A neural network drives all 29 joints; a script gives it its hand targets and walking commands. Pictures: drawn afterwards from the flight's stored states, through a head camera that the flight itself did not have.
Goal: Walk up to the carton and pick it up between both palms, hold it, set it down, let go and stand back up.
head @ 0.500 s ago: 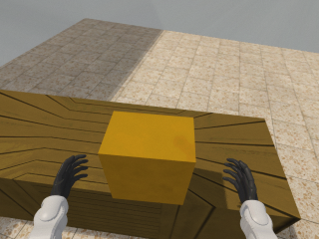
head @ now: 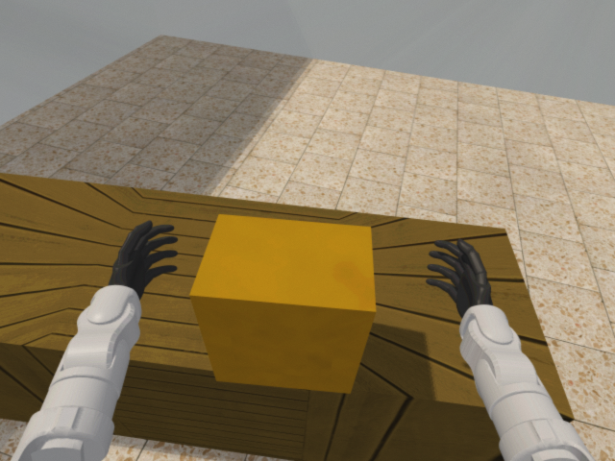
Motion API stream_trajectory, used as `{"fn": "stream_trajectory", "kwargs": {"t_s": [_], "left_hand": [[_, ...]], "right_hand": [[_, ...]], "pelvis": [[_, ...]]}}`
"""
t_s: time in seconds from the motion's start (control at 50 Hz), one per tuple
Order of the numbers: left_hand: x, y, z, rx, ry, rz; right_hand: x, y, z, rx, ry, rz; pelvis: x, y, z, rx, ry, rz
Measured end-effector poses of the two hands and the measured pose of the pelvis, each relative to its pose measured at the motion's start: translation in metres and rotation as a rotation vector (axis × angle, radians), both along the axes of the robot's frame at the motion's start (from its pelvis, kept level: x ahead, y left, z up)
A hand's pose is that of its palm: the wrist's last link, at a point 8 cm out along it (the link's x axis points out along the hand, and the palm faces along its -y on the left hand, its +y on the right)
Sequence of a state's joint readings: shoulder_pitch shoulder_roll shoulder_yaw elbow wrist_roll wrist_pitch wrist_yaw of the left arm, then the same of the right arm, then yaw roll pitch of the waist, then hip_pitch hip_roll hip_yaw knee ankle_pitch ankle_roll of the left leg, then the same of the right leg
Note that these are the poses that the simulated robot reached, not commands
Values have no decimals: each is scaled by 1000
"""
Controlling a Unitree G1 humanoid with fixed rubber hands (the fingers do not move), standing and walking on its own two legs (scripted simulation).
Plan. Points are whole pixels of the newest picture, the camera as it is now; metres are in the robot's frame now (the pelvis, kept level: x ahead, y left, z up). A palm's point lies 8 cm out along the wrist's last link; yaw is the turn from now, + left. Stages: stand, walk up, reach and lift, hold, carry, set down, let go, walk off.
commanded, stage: reach and lift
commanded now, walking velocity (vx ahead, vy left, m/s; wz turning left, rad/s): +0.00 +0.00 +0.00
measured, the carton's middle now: (288, 309) +0.40 +0.04 -0.09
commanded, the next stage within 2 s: none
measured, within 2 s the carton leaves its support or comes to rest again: neither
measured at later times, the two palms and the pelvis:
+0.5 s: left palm (130, 214) +0.40 +0.24 +0.13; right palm (474, 230) +0.40 -0.22 +0.12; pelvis +0.00 +0.00 +0.00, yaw +0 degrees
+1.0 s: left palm (148, 278) +0.38 +0.25 +0.01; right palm (434, 283) +0.39 -0.19 +0.01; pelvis -0.01 +0.00 -0.03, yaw +1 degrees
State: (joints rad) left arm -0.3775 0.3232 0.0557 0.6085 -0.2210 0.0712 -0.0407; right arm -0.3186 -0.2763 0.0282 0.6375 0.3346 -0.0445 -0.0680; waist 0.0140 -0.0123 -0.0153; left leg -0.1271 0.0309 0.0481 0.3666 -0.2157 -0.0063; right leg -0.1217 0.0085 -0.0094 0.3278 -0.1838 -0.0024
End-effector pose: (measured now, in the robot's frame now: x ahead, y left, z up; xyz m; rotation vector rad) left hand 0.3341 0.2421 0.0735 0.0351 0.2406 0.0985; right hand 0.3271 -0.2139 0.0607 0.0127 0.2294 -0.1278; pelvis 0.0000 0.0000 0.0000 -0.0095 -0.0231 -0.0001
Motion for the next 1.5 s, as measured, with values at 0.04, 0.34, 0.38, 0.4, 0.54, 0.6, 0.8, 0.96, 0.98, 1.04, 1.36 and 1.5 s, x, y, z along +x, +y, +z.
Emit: {"fn": "stream_trajectory", "kwargs": {"t_s": [0.04,0.34,0.38,0.4,0.54,0.6,0.8,0.96,0.98,1.04,1.36,1.5], "left_hand": [[6,0,6,0,0,-1],[46,1,44,3,-4,-3],[51,2,48,4,-5,-2],[53,2,50,5,-5,-2],[67,3,61,14,-3,-5],[70,3,57,21,-1,-9],[51,1,-13,26,50,6],[49,8,-54,53,47,54],[50,8,-57,60,46,54],[51,6,-65,75,42,50],[47,-6,-116,61,33,40],[50,-14,-110,51,11,28]], "right_hand": [[6,-1,5,-1,0,0],[50,-4,43,-13,-5,4],[56,-4,49,-14,-5,5],[59,-5,51,-14,-5,6],[75,-4,63,-24,3,9],[77,-3,59,-31,10,10],[58,11,-11,-32,74,20],[62,23,-49,-39,70,36],[64,22,-51,-42,67,35],[68,17,-58,-59,57,32],[60,7,-101,-64,44,39],[62,16,-98,-60,22,36]], "pelvis": [[0,0,0,0,5,-1],[1,-2,0,-5,43,-2],[1,-2,0,-6,49,-1],[1,-3,0,-6,53,0],[2,-3,0,-9,73,6],[3,-3,0,-10,79,9],[2,-1,-5,-17,139,23],[-10,1,-26,-24,299,24],[-11,2,-29,-25,317,23],[-16,1,-39,-24,360,19],[-34,-8,-65,-3,494,10],[-34,-10,-68,-3,487,15]]}}
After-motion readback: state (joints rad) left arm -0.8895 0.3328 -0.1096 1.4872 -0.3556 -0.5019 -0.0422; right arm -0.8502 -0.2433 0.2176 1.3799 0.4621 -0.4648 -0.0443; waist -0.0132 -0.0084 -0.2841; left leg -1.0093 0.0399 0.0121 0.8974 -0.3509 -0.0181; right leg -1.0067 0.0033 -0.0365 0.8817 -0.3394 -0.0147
